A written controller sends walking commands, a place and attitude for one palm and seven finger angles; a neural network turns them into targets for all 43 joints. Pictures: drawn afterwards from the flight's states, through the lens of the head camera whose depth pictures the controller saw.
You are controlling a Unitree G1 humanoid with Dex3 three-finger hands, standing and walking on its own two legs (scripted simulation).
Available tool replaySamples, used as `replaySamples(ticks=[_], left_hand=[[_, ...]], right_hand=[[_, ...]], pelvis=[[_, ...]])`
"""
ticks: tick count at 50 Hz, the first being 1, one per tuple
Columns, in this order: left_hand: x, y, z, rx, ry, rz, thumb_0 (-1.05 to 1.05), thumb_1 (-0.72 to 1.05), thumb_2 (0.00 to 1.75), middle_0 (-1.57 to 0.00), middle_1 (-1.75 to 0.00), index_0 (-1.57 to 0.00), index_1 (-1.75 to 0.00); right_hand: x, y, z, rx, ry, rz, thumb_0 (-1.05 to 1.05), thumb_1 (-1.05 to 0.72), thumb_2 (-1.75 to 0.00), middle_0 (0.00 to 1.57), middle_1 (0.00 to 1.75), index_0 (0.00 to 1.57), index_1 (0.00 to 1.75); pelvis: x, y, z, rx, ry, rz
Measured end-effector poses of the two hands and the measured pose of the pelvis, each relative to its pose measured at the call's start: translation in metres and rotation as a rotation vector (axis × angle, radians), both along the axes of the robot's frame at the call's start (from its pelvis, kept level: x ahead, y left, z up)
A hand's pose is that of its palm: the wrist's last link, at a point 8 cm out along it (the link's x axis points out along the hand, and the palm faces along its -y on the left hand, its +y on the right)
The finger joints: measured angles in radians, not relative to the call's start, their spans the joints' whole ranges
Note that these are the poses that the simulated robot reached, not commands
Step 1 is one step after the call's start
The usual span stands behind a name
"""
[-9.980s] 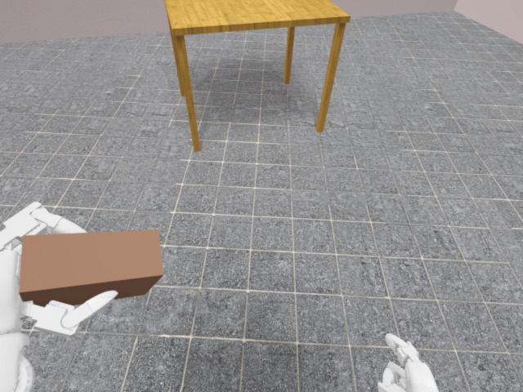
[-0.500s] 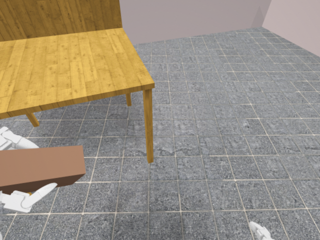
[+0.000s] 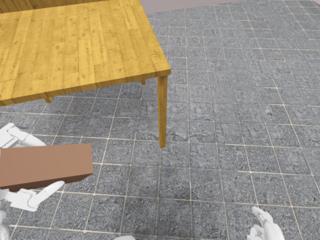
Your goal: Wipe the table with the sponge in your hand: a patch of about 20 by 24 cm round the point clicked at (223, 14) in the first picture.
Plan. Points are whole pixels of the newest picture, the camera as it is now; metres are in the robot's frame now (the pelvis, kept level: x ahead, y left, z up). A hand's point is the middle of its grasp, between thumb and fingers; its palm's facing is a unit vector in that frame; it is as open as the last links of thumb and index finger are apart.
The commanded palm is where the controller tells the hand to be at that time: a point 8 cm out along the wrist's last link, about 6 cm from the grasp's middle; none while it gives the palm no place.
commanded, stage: take the last steps up to it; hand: left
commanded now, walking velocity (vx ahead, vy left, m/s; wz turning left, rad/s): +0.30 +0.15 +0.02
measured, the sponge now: (61, 166) +0.23 +0.20 +0.13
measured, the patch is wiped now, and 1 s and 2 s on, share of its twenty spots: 0.00 0.00 0.00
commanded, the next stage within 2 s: come to a stop and stand still in 0.84 s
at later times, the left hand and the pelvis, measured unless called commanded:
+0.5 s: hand (43, 114) +0.33 +0.27 +0.15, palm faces +0.40 -0.78 -0.48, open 9.7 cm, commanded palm +0.27 +0.31 +0.18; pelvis +0.11 +0.03 -0.01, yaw +0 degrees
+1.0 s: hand (33, 80) +0.41 +0.32 +0.17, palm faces +0.36 -0.81 -0.46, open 9.7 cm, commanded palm +0.35 +0.37 +0.18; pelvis +0.19 +0.10 -0.01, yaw -1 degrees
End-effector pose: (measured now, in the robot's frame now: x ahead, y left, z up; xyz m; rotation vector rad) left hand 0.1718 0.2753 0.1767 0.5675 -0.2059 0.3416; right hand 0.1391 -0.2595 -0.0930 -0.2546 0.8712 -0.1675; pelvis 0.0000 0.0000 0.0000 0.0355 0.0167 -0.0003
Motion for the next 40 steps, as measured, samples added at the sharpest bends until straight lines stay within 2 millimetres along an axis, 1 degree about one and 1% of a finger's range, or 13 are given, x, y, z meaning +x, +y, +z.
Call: replaySamples(ticks=[3,6,10,14,17,20,22,25,27,32,34,37,40], left_hand=[[0.02,0.015,-0.008,-0.027,-0.063,-0.015,-0.01,-0.46,1.0,-0.78,-1.35,-0.78,-1.35],[0.043,0.022,-0.009,-0.034,-0.093,-0.034,-0.01,-0.46,1.0,-0.78,-1.35,-0.78,-1.35],[0.066,0.02,0.01,-0.004,-0.117,-0.082,-0.01,-0.46,1.0,-0.78,-1.35,-0.78,-1.35],[0.08,0.012,0.028,0.054,-0.119,-0.123,-0.01,-0.46,1.0,-0.78,-1.35,-0.78,-1.35],[0.09,0.01,0.028,0.098,-0.093,-0.109,-0.01,-0.46,1.0,-0.78,-1.35,-0.78,-1.35],[0.1,0.015,0.016,0.104,-0.071,-0.061,-0.01,-0.46,1.0,-0.78,-1.35,-0.78,-1.35],[0.106,0.023,0.006,0.055,-0.051,-0.018,-0.01,-0.46,1.0,-0.78,-1.35,-0.78,-1.35],[0.114,0.031,-0.005,-0.003,-0.013,0.023,-0.01,-0.46,1.0,-0.78,-1.35,-0.78,-1.35],[0.12,0.031,-0.008,-0.021,0.006,0.016,-0.01,-0.46,1.0,-0.78,-1.35,-0.78,-1.35],[0.141,0.032,0.006,-0.007,-0.049,-0.076,-0.01,-0.46,1.0,-0.78,-1.35,-0.78,-1.35],[0.149,0.041,0.014,0.014,-0.09,-0.105,-0.01,-0.46,1.0,-0.78,-1.35,-0.78,-1.35],[0.162,0.063,0.021,0.05,-0.161,-0.127,-0.01,-0.46,1.0,-0.78,-1.35,-0.78,-1.35],[0.177,0.086,0.019,0.059,-0.191,-0.099,-0.01,-0.46,1.0,-0.78,-1.35,-0.78,-1.35]], right_hand=[[0.021,0.013,0.0,-0.023,-0.043,-0.018,0.01,-0.9,-0.9,0.2,0.3,0.2,0.3],[0.041,0.035,0.005,0.01,-0.093,-0.021,0.01,-0.91,-0.9,0.2,0.3,0.2,0.3],[0.061,0.064,0.009,0.092,-0.14,-0.011,0.01,-0.9,-0.9,0.2,0.3,0.2,0.3],[0.077,0.081,0.003,0.155,-0.14,-0.001,0.01,-0.9,-0.9,0.2,0.3,0.2,0.3],[0.087,0.083,-0.012,0.183,-0.112,0.004,0.0,-0.9,-0.9,0.2,0.3,0.2,0.3],[0.1,0.076,-0.033,0.177,-0.059,0.019,0.0,-0.9,-0.9,0.2,0.3,0.2,0.3],[0.106,0.068,-0.036,0.157,-0.017,0.027,0.01,-0.9,-0.9,0.2,0.3,0.2,0.3],[0.116,0.058,-0.028,0.118,0.006,0.025,0.01,-0.9,-0.9,0.2,0.3,0.2,0.3],[0.123,0.052,-0.018,0.087,0.005,0.024,0.01,-0.9,-0.9,0.2,0.3,0.2,0.3],[0.143,0.05,0.005,0.002,-0.025,0.022,0.01,-0.91,-0.9,0.2,0.3,0.2,0.3],[0.152,0.055,0.011,-0.025,-0.05,0.008,0.01,-0.91,-0.9,0.2,0.3,0.2,0.3],[0.167,0.067,0.013,-0.05,-0.106,-0.029,0.01,-0.91,-0.9,0.2,0.3,0.2,0.3],[0.177,0.09,0.011,-0.01,-0.132,-0.061,0.01,-0.91,-0.9,0.2,0.3,0.2,0.3]], pelvis=[[0.014,0.014,-0.011,-0.002,-0.013,-0.009],[0.024,0.021,-0.012,-0.008,-0.021,-0.012],[0.041,0.025,-0.006,-0.025,-0.008,-0.022],[0.063,0.027,-0.004,-0.032,0.0,-0.03],[0.082,0.024,-0.009,-0.032,-0.008,-0.018],[0.095,0.021,-0.019,-0.041,-0.028,0.01],[0.101,0.022,-0.018,-0.032,-0.039,0.012],[0.11,0.026,-0.01,-0.016,-0.037,0.002],[0.116,0.03,-0.005,-0.01,-0.031,0.006],[0.131,0.045,0.0,0.006,-0.026,0.009],[0.14,0.056,-0.002,0.003,-0.028,0.004],[0.155,0.077,-0.012,-0.023,-0.031,-0.004],[0.164,0.087,-0.014,-0.015,-0.037,-0.018]])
